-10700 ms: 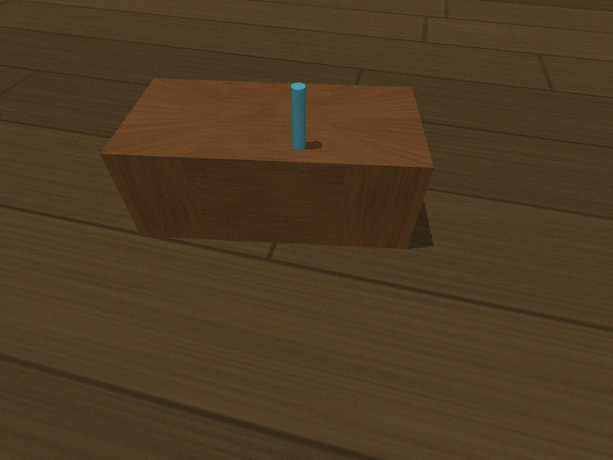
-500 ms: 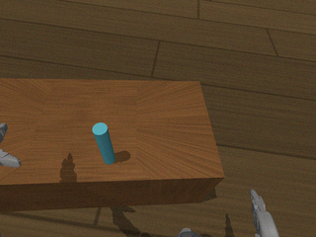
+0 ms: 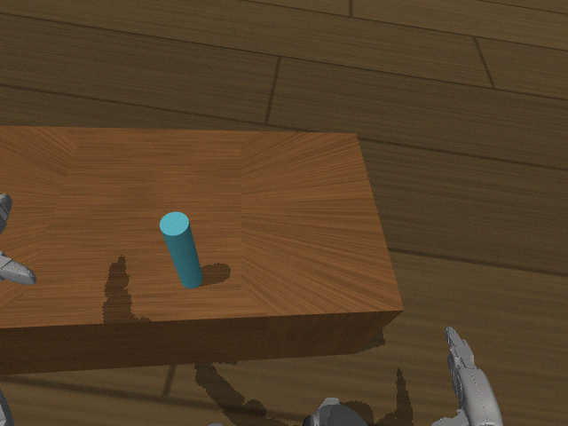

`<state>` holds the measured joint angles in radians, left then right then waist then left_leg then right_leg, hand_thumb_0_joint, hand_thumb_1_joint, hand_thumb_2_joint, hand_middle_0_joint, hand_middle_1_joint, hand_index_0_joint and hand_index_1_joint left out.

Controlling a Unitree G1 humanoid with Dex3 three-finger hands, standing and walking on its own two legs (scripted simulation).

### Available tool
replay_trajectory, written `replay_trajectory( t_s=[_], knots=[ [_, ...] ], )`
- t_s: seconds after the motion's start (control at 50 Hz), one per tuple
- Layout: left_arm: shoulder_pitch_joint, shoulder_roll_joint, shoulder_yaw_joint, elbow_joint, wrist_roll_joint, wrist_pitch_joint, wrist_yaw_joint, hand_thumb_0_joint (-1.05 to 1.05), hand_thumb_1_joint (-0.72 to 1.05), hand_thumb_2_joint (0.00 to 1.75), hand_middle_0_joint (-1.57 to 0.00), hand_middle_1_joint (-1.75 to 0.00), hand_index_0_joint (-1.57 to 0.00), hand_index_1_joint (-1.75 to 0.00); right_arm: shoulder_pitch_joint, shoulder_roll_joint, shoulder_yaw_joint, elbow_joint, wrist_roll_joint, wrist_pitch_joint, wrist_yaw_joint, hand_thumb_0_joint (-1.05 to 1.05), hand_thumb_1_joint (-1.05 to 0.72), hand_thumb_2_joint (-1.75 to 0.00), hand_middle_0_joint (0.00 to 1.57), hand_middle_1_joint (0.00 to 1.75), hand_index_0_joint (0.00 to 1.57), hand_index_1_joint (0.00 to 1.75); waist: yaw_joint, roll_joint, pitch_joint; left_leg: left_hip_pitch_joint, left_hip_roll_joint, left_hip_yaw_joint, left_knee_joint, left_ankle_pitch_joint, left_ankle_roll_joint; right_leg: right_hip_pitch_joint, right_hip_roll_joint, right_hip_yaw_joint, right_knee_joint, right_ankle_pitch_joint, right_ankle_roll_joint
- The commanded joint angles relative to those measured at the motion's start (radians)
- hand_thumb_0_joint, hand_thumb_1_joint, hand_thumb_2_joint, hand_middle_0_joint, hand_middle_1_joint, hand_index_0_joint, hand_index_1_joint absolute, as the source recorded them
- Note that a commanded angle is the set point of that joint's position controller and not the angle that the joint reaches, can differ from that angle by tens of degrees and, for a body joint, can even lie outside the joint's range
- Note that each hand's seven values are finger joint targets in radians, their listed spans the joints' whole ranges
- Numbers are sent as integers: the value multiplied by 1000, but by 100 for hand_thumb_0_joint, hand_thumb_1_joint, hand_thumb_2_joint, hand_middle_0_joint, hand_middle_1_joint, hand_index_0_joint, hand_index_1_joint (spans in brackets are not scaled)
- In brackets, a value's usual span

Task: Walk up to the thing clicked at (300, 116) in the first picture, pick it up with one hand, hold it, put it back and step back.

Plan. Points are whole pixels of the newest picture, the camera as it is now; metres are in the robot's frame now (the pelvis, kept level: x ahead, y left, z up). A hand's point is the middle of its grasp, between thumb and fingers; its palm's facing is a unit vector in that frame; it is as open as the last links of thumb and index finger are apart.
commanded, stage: approach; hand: left
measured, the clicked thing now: (184, 254) +0.45 +0.17 -0.16
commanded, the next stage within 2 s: close in in 0.36 s
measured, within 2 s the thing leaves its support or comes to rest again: neither
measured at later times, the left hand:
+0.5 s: hand (145, 272) +0.42 +0.24 -0.17, palm faces +0.05 -1.00 +0.05, open 17.7 cm
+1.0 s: hand (178, 269) +0.43 +0.18 -0.19, palm faces +0.09 -1.00 +0.01, open 17.6 cm
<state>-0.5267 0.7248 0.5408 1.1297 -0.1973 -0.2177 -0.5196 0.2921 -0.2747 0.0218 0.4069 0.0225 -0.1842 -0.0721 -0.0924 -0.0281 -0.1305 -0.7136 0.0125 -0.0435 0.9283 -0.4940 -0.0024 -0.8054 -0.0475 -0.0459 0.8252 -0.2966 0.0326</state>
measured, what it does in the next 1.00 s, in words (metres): lowers itself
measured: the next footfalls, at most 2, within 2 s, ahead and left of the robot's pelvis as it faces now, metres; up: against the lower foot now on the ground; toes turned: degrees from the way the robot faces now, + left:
none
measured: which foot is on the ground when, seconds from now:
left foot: down 0.00-1.00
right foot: down 0.00-1.00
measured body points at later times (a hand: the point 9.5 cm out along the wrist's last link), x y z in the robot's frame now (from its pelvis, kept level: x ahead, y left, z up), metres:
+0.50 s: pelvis -0.06 +0.00 -0.12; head +0.13 +0.08 +0.28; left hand +0.41 +0.29 -0.17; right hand +0.11 -0.27 -0.08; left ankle -0.03 +0.12 -0.69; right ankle +0.05 -0.15 -0.69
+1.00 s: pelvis -0.06 +0.00 -0.15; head +0.13 +0.06 +0.26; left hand +0.42 +0.23 -0.19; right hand +0.11 -0.27 -0.07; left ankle -0.03 +0.12 -0.69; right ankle +0.05 -0.15 -0.69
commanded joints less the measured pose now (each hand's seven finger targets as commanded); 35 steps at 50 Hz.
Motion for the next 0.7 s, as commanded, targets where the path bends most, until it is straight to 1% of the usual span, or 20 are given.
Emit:
replay_trajectory(
  t_s=[0.0, 0.04, 0.08, 0.1, 0.16, 0.26, 0.28, 0.3, 0.32, 0.34, 0.36, 0.42, 0.44, 0.46, 0.48, 0.52, 0.56, 0.62, 0.64, 0.68],
  knots=[
    [-322, 213, 53, -191, -60, -173, -14, 0, -57, 0, -5, -1, -5, -2, 3, -161, -90, -194, -13, -67, 12, 0, 56, -4, 5, 5, 5, 5, -45, 104, -357, 62, -6, 11, -21, 461, -6, 165, 30, 2, 39, 270, -59],
    [-275, 196, 70, -156, -74, -219, -13, 0, -56, 0, -5, -2, -5, -2, 37, -195, -127, -233, -21, -67, 19, 0, 56, -4, 5, 5, 5, 5, -72, 79, -353, 14, -6, 4, 22, 464, -6, 115, 35, -2, 79, 275, -61],
    [-267, 208, 82, -160, -72, -261, -5, 0, -58, 0, -6, -3, -6, -4, 68, -196, -129, -274, -26, -65, 31, 0, 56, -4, 5, 5, 5, 5, -68, 103, -352, -31, -8, -1, 55, 451, -12, 75, 34, -3, 114, 254, -64],
    [-245, 181, 75, -145, -69, -279, -2, 0, -60, 0, -6, -3, -6, -4, 79, -200, -140, -305, -30, -65, 37, 0, 55, -5, 5, 5, 5, 5, -80, 111, -348, -40, -8, 0, 72, 442, -13, 42, 37, -3, 132, 240, -66],
    [-248, 191, 94, -121, -60, -346, 23, 0, -61, 0, -7, -5, -7, -5, 88, -210, -161, -354, -43, -68, 56, 0, 55, -5, 5, 5, 5, 5, -89, 128, -340, -120, -8, -12, 129, 381, -20, -43, 39, -9, 192, 177, -70],
    [-388, 257, 126, -255, -28, -459, 66, 0, -61, 1, -7, -5, -7, -6, 93, -201, -153, -501, -68, -85, 80, 0, 53, -5, 5, 5, 5, 5, -98, 315, -555, -123, -8, -27, 246, 398, -40, -145, 38, -8, 325, 150, -81],
    [-391, 214, 101, -238, -21, -468, 73, 0, -61, 1, -8, -6, -7, -7, 93, -196, -147, -530, -73, -86, 82, 0, 52, -5, 5, 5, 5, 5, -111, 327, -583, -127, -7, -32, 259, 406, -43, -157, 39, -9, 349, 155, -84],
    [-422, 168, 50, -242, -9, -473, 79, 0, -61, 2, -8, -6, -7, -7, 79, -200, -152, -527, -78, -85, 81, 0, 52, -6, 5, 5, 5, 5, -116, 366, -584, -123, -3, -38, 267, 387, -47, -219, 43, -12, 372, 119, -87],
    [-428, 156, 42, -229, -2, -475, 91, 0, -61, 3, -8, -5, -6, -7, 75, -216, -169, -554, -83, -85, 80, 0, 52, -6, 5, 5, 5, 5, -126, 380, -592, -138, -3, -40, 281, 366, -49, -246, 46, -13, 389, 103, -90],
    [-424, 166, 43, -196, 11, -476, 104, 0, -61, 2, -8, -5, -7, -7, 77, -230, -180, -548, -87, -81, 78, 0, 51, -6, 5, 5, 5, 5, -127, 382, -582, -166, -1, -43, 293, 329, -50, -285, 49, -16, 406, 74, -90],
    [-455, 209, 59, -205, 25, -484, 120, 0, -61, 3, -8, -6, -7, -7, 92, -224, -176, -539, -90, -79, 79, 0, 52, -6, 5, 5, 5, 5, -127, 405, -582, -200, -4, -36, 311, 292, -49, -302, 47, -12, 425, 55, -91],
    [-462, 154, 27, -155, 53, -500, 160, 0, -61, 2, -8, -7, -8, -7, 107, -244, -215, -607, -94, -77, 81, 0, 52, -5, 5, 5, 5, 5, -165, 367, -544, -333, -11, -35, 343, 148, -38, -349, 47, -14, 468, -18, -89],
    [-420, 163, 45, -128, 62, -505, 175, 0, -61, 1, -8, -7, -8, -7, 125, -253, -223, -635, -93, -78, 84, 0, 53, -5, 5, 5, 5, 5, -167, 357, -533, -332, -8, -39, 351, 133, -36, -366, 48, -17, 480, -29, -87],
    [-414, 141, 36, -89, 68, -507, 187, 0, -61, 0, -7, -7, -8, -5, 141, -248, -222, -661, -93, -77, 87, 0, 55, -4, 5, 5, 5, 5, -182, 343, -511, -369, -12, -43, 363, 116, -35, -384, 49, -21, 490, -40, -86],
    [-415, 156, 54, -116, 71, -516, 201, 0, -61, 0, -7, -6, -8, -5, 156, -252, -235, -689, -92, -75, 91, 0, 55, -4, 5, 5, 5, 5, -186, 333, -549, -395, -17, -33, 383, 116, -29, -361, 47, -17, 503, -24, -83],
    [-404, 111, 49, -73, 73, -524, 226, 0, -61, 0, -7, -7, -9, -5, 186, -244, -240, -706, -91, -69, 99, 0, 55, -4, 5, 5, 5, 5, -198, 296, -505, -459, -22, -42, 394, 73, -24, -389, 50, -24, 523, -50, -79],
    [-427, 130, 75, -132, 77, -533, 260, 0, -61, 0, -7, -7, -9, -5, 211, -238, -247, -759, -89, -68, 106, 0, 55, -4, 5, 5, 5, 5, -207, 282, -577, -498, -32, -31, 426, 65, -12, -336, 44, -11, 537, -43, -69],
    [-507, 104, 32, -212, 101, -537, 287, 0, -61, 0, -7, -7, -9, -5, 213, -235, -264, -823, -87, -58, 109, 0, 54, -4, 5, 5, 5, 5, -223, 307, -666, -499, -40, -22, 456, 81, -9, -321, 38, 0, 563, -18, -66],
    [-515, 109, 28, -237, 109, -534, 298, 0, -61, 0, -7, -7, -9, -5, 220, -248, -282, -847, -85, -55, 107, 0, 54, -4, 5, 5, 5, 5, -225, 317, -709, -486, -41, -20, 464, 105, -10, -298, 35, 6, 568, 7, -67],
    [-535, 133, 24, -288, 132, -523, 316, 0, -61, 0, -7, -7, -9, -5, 231, -252, -286, -869, -84, -42, 104, 0, 54, -4, 5, 5, 5, 5, -215, 351, -762, -462, -43, -16, 469, 130, -14, -278, 30, 18, 578, 33, -69]
  ],
)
